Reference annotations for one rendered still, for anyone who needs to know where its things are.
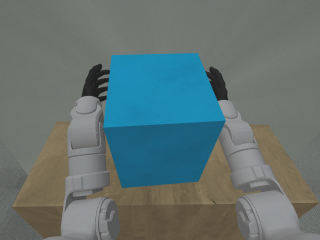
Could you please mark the robot right hand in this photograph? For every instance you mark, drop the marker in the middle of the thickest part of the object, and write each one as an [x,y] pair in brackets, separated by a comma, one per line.
[217,83]

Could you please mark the left robot forearm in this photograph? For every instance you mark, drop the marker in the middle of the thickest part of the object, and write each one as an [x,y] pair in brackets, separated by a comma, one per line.
[86,149]

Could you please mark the right robot forearm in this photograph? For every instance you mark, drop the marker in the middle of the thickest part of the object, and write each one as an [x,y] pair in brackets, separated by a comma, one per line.
[249,171]

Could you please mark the pedestal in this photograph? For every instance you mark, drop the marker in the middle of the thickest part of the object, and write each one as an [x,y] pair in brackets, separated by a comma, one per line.
[201,210]

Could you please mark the right robot upper arm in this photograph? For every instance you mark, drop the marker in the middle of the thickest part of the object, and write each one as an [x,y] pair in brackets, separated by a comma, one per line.
[269,215]

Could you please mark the robot left hand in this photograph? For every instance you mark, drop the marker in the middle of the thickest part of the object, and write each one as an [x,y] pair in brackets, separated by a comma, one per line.
[92,83]

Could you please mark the left robot upper arm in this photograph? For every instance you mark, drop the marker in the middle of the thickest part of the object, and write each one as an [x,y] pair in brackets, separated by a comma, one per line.
[90,219]

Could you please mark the carton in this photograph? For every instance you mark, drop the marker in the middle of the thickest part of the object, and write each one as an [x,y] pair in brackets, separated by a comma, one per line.
[162,118]

